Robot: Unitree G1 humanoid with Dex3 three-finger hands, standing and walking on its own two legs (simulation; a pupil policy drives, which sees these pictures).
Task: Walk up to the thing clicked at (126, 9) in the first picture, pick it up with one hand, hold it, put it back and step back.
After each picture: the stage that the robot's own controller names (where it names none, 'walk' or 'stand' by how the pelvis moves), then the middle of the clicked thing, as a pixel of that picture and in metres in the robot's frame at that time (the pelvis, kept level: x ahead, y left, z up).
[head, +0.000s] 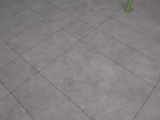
stand; (129, 4) +2.03 -0.65 -0.66
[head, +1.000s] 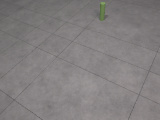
walk; (102, 11) +1.97 -0.14 -0.63
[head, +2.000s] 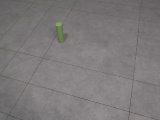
walk; (60, 33) +1.33 +0.28 -0.65
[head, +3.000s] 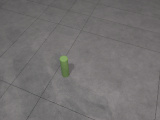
walk; (64, 67) +0.85 +0.20 -0.65
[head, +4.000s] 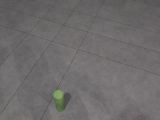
walk; (59, 101) +0.52 +0.15 -0.63
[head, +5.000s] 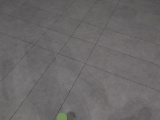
stand; out of the picture +0.38 +0.13 -0.64
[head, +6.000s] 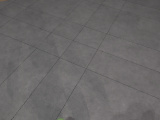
stand; out of the picture +0.36 +0.13 -0.65
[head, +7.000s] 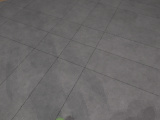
stand; out of the picture +0.36 +0.14 -0.66
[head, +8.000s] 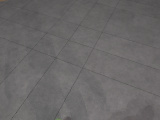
stand; out of the picture +0.35 +0.15 -0.66
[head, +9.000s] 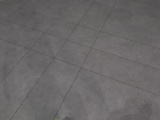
stand; out of the picture +0.35 +0.16 -0.66
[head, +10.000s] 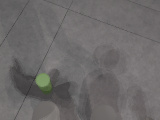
go down; (45, 84) +0.39 +0.17 -0.45
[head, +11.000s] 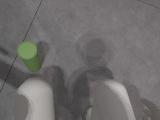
go down; (31, 59) +0.43 +0.20 -0.28
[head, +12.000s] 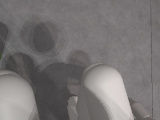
close in; out of the picture +0.41 +0.24 -0.17
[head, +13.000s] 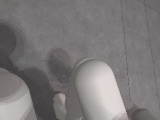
close; out of the picture +0.41 +0.26 -0.16
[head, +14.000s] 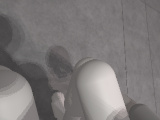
lift; out of the picture +0.40 +0.26 -0.16
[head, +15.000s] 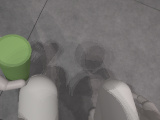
lift; (16, 67) +0.32 +0.22 -0.02
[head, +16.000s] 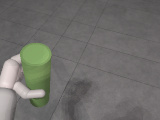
hold; (38, 80) +0.31 +0.14 +0.09
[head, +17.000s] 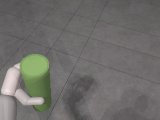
hold; (39, 87) +0.29 +0.15 +0.04
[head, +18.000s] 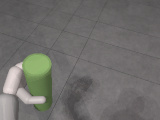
crouch; (40, 87) +0.30 +0.14 +0.04
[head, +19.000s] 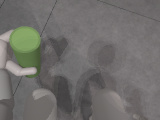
crouch; (29, 57) +0.39 +0.17 -0.05
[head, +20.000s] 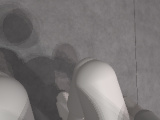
lower; out of the picture +0.40 +0.26 -0.16
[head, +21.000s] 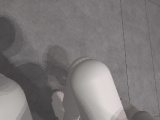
lower; out of the picture +0.42 +0.26 -0.16
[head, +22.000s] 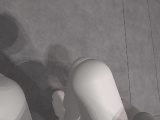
lower; out of the picture +0.41 +0.27 -0.16
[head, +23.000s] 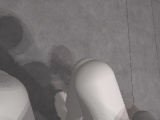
lower; out of the picture +0.40 +0.27 -0.16
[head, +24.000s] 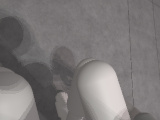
loosen; out of the picture +0.39 +0.24 -0.16
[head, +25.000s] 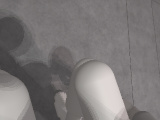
withdraw; out of the picture +0.40 +0.25 -0.16
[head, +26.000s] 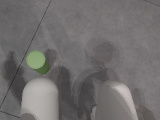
walk; (40, 64) +0.40 +0.19 -0.29
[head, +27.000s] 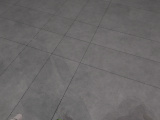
stand; out of the picture +0.34 +0.13 -0.59
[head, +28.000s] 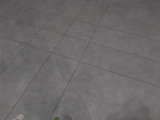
stand; out of the picture +0.35 +0.15 -0.60
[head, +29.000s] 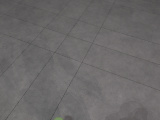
stand; out of the picture +0.35 +0.14 -0.62
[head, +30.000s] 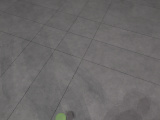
walk; out of the picture +0.36 +0.13 -0.65
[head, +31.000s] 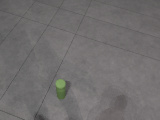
walk; (60, 90) +0.52 +0.11 -0.64
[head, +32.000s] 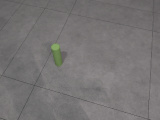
walk; (57, 55) +0.83 +0.23 -0.62
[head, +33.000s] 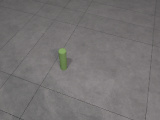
stand; (63, 59) +0.96 +0.18 -0.64
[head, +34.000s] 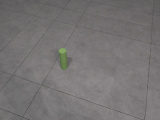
stand; (63, 59) +0.98 +0.18 -0.66
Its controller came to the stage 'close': yes
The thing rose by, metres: 0.68
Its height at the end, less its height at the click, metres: +0.00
